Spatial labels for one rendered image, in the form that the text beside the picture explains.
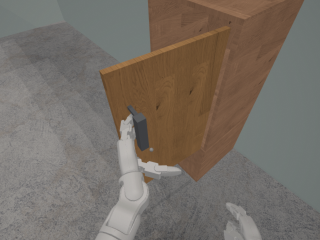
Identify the cupboard door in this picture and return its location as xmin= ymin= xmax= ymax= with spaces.
xmin=99 ymin=26 xmax=231 ymax=184

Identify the handle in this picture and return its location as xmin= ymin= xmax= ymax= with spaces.
xmin=127 ymin=105 xmax=149 ymax=151

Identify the robot right hand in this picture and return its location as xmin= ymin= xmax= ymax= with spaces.
xmin=223 ymin=202 xmax=262 ymax=240

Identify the robot left forearm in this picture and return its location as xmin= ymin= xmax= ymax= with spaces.
xmin=95 ymin=171 xmax=150 ymax=240

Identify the robot left hand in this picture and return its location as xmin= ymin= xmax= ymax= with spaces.
xmin=117 ymin=111 xmax=182 ymax=180

